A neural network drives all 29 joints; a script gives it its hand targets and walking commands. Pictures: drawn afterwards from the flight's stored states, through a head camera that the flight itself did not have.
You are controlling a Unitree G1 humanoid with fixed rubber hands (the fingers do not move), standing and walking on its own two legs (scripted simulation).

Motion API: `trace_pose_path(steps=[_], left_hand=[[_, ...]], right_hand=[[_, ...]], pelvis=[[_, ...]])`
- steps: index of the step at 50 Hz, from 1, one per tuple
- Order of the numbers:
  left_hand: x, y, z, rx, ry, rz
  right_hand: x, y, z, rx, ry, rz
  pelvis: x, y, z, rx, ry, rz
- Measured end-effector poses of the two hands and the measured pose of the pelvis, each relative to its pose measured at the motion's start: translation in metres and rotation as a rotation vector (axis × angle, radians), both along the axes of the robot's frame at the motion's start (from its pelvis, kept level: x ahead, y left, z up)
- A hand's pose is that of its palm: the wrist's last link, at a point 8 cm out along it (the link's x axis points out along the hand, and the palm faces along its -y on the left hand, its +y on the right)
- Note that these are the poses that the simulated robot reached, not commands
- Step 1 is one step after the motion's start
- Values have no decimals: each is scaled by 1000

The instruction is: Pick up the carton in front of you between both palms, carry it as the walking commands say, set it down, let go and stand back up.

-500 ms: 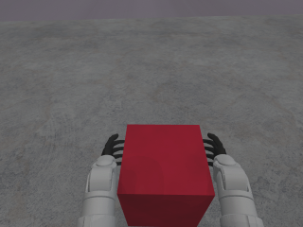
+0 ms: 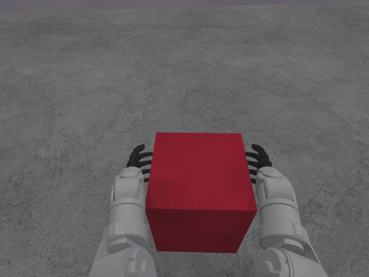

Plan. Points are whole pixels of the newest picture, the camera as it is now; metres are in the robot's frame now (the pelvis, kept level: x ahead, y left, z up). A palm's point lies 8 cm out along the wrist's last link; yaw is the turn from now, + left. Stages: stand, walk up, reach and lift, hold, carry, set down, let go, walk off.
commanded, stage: set down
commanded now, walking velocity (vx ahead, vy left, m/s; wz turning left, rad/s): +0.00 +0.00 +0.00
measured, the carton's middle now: (197, 194) +0.33 +0.00 -0.04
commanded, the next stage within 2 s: none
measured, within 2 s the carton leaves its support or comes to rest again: neither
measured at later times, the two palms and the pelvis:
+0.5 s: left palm (147, 199) +0.39 +0.16 -0.17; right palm (242, 201) +0.38 -0.14 -0.17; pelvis -0.01 +0.00 -0.10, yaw +0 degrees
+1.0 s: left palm (151, 210) +0.43 +0.16 -0.32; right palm (231, 214) +0.42 -0.13 -0.32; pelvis -0.04 +0.01 -0.23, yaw -2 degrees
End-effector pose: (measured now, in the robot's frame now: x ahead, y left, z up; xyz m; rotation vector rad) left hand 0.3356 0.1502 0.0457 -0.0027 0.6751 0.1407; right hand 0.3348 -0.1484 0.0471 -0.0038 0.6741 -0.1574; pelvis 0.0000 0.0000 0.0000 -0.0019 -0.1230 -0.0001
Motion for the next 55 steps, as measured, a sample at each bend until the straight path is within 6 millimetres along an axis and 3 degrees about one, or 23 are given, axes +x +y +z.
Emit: trace_pose_path(steps=[4,9,14,17,33,55], left_hand=[[13,0,-31,13,28,-17],[20,2,-90,30,37,-35],[26,4,-152,26,20,-36],[33,5,-179,14,-6,-30],[71,9,-256,-18,-13,-22],[105,16,-401,-1,-3,-56]], right_hand=[[11,0,-31,-17,28,2],[17,2,-88,-30,38,7],[22,4,-150,-17,21,-5],[28,5,-177,-3,-5,-18],[62,8,-253,31,-14,-56],[90,15,-399,21,-4,-65]], pelvis=[[0,0,-5,-1,90,-2],[-2,0,-16,-1,260,1],[-6,0,-37,-6,449,1],[-6,0,-54,-9,557,0],[-15,2,-135,-12,817,-8],[-48,6,-256,-24,925,-20]])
